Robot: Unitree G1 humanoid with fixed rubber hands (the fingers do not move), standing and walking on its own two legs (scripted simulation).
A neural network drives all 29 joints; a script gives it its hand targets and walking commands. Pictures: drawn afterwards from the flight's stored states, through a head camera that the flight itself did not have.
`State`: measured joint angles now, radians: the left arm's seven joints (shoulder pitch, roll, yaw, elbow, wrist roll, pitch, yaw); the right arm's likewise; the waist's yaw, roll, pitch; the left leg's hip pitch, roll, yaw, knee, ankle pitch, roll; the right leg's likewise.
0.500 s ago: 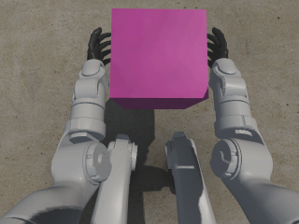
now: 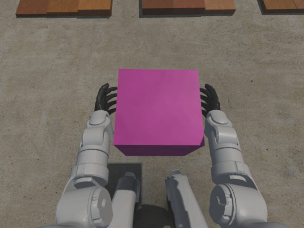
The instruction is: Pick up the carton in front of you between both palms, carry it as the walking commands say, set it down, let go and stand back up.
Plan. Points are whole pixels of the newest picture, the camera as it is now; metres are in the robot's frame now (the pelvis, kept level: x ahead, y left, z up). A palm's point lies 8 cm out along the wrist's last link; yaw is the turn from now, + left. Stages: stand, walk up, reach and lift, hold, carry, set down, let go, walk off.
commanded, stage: reach and lift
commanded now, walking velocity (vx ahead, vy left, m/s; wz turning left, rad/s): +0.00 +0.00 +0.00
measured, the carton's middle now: (156, 119) +0.41 -0.01 -0.11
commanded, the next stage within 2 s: hold in 1.74 s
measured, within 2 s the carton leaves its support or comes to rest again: neither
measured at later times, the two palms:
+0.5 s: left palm (76, 102) +0.37 +0.14 +0.12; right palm (235, 101) +0.36 -0.16 +0.11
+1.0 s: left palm (52, 96) +0.34 +0.15 +0.19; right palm (257, 96) +0.34 -0.15 +0.18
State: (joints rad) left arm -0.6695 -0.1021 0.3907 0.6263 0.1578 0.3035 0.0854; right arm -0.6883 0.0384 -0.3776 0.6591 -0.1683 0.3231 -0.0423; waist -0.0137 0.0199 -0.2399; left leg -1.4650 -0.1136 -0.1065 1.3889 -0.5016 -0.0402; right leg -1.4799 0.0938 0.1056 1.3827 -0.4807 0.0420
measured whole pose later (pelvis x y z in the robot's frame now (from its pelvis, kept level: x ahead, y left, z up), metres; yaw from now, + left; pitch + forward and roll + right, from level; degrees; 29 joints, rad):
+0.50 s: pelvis +0.05 +0.00 +0.13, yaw +0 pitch +13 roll +0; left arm -0.31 -0.15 0.30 0.52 0.19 0.34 0.05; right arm -0.32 0.12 -0.30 0.53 -0.19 0.36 -0.03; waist 0.00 0.01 -0.17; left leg -0.63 -0.07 -0.14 0.75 -0.34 -0.01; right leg -0.64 0.07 0.13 0.74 -0.33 0.02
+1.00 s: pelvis +0.05 +0.00 +0.16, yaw +0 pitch -3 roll +0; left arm -0.32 -0.17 0.31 0.40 0.29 0.60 -0.01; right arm -0.31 0.16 -0.31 0.40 -0.29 0.62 0.00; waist 0.00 0.00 -0.02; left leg -0.18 -0.05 -0.14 0.48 -0.24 -0.01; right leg -0.19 0.05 0.14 0.47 -0.22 0.01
